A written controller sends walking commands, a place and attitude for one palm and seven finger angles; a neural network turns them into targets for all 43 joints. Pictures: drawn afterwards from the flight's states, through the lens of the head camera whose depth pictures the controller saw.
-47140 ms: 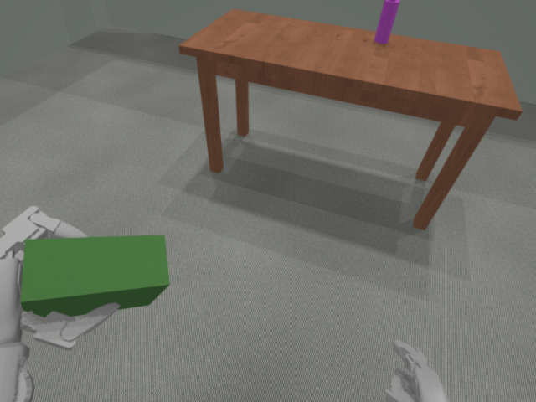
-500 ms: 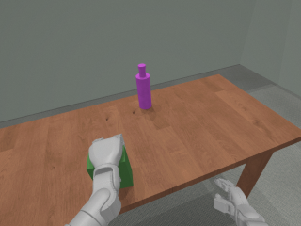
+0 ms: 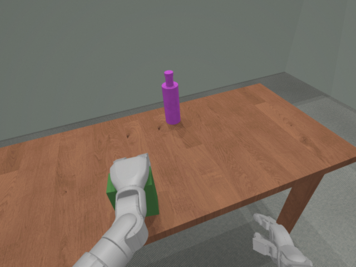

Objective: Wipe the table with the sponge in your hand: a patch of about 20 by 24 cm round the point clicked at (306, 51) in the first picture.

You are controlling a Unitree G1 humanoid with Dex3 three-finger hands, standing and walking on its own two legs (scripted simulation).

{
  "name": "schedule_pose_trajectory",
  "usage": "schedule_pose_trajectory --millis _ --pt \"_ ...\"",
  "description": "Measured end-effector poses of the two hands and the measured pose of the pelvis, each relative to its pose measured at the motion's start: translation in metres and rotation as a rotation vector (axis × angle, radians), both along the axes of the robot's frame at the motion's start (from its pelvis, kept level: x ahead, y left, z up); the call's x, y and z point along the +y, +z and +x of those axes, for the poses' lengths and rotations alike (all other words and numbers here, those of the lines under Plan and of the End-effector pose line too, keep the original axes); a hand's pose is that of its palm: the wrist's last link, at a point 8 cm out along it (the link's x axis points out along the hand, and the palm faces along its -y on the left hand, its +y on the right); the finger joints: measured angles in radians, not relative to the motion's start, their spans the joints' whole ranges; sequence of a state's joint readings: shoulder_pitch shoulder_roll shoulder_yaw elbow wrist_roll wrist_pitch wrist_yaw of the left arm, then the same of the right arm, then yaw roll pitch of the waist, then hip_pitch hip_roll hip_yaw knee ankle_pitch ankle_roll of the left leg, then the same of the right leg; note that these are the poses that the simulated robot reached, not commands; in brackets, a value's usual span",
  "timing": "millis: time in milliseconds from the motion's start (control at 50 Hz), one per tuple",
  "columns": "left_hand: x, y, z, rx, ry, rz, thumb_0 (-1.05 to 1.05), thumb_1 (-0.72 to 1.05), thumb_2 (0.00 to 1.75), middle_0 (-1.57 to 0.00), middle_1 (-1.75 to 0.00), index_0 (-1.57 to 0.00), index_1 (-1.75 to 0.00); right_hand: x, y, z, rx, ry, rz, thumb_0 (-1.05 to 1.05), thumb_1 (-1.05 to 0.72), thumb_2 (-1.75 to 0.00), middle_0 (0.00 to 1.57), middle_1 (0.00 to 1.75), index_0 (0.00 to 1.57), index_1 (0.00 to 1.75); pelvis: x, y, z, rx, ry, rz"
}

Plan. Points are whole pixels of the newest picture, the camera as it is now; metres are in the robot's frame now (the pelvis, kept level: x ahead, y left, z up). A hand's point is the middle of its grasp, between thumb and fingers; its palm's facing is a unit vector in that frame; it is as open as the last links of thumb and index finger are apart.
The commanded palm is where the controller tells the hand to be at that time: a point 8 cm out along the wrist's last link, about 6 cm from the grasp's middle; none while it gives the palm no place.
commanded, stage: wipe back along the third lane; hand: left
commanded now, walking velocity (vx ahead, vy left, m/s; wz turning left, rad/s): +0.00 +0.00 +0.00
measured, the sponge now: (136, 199) +0.29 +0.16 -0.01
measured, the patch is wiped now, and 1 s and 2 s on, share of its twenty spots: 1.00 1.00 1.00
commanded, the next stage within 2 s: slide back across to the middle lane in 0.28 s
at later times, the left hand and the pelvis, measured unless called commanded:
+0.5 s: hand (136, 185) +0.30 +0.15 +0.05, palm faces +0.05 -0.09 -0.99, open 10.3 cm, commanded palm +0.24 +0.14 +0.09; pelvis +0.00 -0.01 +0.00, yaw +0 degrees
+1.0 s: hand (120, 195) +0.26 +0.18 +0.06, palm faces +0.07 -0.21 -0.98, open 10.2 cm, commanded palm +0.21 +0.19 +0.11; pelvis +0.01 -0.01 +0.00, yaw -1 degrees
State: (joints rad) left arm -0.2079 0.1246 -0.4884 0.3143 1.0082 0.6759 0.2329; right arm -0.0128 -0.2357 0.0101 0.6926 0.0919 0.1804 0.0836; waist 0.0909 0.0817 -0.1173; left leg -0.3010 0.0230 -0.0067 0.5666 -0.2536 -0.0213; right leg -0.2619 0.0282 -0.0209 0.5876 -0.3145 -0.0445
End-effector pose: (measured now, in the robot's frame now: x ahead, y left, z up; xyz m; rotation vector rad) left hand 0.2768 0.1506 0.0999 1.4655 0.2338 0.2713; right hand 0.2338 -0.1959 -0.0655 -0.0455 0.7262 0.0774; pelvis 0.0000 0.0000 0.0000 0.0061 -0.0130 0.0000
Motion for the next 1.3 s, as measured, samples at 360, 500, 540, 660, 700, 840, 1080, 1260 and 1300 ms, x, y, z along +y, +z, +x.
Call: schedule_pose_trajectory --millis 360,500,540,660,700,840,1080,1260,1300 --pt "-0.004 0.0 0.0 0.001 0.016 0.018 0.01 -0.51 1.05 -0.66 -1.4 -0.71 -1.36 -0.011 -0.001 -0.003 -0.011 -0.003 -0.001 0.01 -0.91 -0.9 0.2 0.3 0.2 0.3 -0.008 -0.001 -0.002 -0.004 0.008 0.003" --pt "-0.001 0.001 -0.003 -0.006 0.012 -0.005 0.01 -0.5 1.05 -0.65 -1.41 -0.7 -1.36 -0.014 0.003 0.0 -0.023 -0.01 0.001 0.01 -0.91 -0.9 0.2 0.3 0.2 0.3 -0.011 0.0 0.0 -0.008 0.003 0.005" --pt "0.0 0.002 -0.006 -0.009 0.008 -0.014 0.01 -0.5 1.05 -0.65 -1.41 -0.7 -1.37 -0.014 0.004 0.002 -0.03 -0.012 0.001 0.01 -0.91 -0.9 0.2 0.3 0.2 0.3 -0.011 0.0 0.001 -0.012 0.001 0.005" --pt "0.005 0.006 -0.014 -0.018 0.011 -0.057 0.01 -0.5 1.05 -0.65 -1.41 -0.7 -1.36 -0.016 0.01 0.009 -0.054 -0.015 -0.005 0.01 -0.91 -0.9 0.2 0.3 0.2 0.3 -0.012 0.002 0.005 -0.027 -0.008 0.005" --pt "0.008 0.007 -0.017 -0.02 0.014 -0.073 0.01 -0.5 1.05 -0.65 -1.41 -0.7 -1.36 -0.017 0.012 0.011 -0.062 -0.015 -0.01 0.01 -0.91 -0.9 0.2 0.3 0.2 0.3 -0.012 0.002 0.006 -0.031 -0.01 0.005" --pt "0.018 0.009 -0.031 -0.028 0.016 -0.109 0.01 -0.51 1.05 -0.66 -1.4 -0.7 -1.36 -0.018 0.019 0.018 -0.087 -0.014 -0.027 0.01 -0.91 -0.9 0.2 0.3 0.2 0.3 -0.012 0.003 0.008 -0.04 -0.017 0.004" --pt "0.04 0.011 -0.046 -0.023 0.042 -0.124 0.0 -0.51 1.05 -0.67 -1.39 -0.72 -1.35 -0.02 0.019 0.012 -0.088 -0.035 -0.062 0.01 -0.91 -0.9 0.2 0.3 0.2 0.3 -0.011 0.005 0.006 -0.048 -0.026 0.001" --pt "0.056 0.01 -0.056 -0.006 0.07 -0.094 0.0 -0.52 1.05 -0.68 -1.39 -0.72 -1.34 -0.023 0.012 0.001 -0.078 -0.053 -0.077 0.01 -0.91 -0.9 0.2 0.3 0.2 0.3 -0.008 0.006 0.003 -0.05 -0.026 -0.002" --pt "0.058 0.008 -0.055 0.004 0.07 -0.086 0.0 -0.52 1.05 -0.68 -1.38 -0.72 -1.34 -0.023 0.011 -0.002 -0.074 -0.055 -0.086 0.01 -0.91 -0.9 0.2 0.3 0.2 0.3 -0.007 0.006 0.002 -0.05 -0.024 -0.003"
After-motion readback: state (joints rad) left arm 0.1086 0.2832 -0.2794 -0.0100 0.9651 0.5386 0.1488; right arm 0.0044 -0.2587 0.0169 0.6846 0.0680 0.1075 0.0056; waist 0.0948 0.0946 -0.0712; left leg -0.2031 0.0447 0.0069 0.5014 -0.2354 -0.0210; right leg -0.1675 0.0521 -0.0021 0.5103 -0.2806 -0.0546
